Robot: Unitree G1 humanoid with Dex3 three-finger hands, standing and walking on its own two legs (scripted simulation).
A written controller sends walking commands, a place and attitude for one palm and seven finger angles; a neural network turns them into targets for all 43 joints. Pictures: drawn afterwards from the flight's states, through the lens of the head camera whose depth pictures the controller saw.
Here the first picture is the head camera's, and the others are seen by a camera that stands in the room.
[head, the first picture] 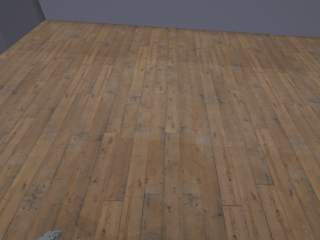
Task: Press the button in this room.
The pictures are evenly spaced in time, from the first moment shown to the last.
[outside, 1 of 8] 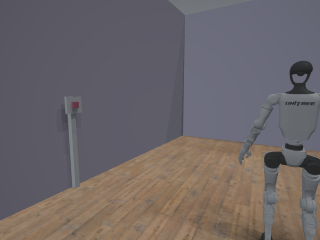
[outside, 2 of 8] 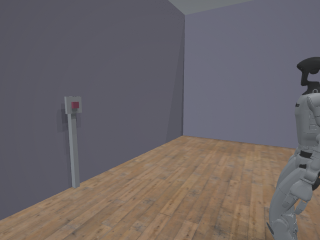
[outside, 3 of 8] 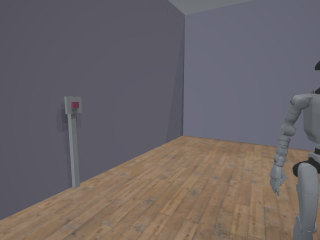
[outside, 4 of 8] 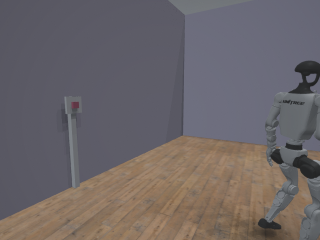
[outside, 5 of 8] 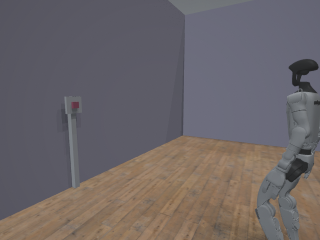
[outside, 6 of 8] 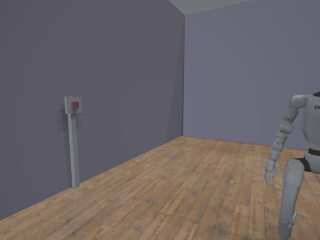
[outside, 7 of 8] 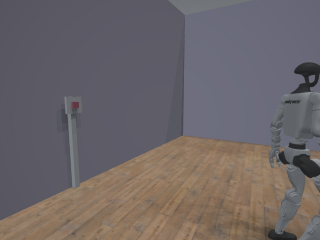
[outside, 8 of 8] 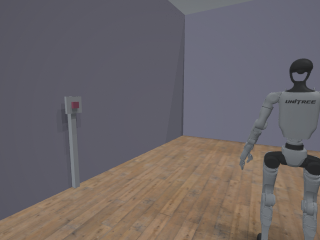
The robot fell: no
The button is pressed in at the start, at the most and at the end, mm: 0 0 0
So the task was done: no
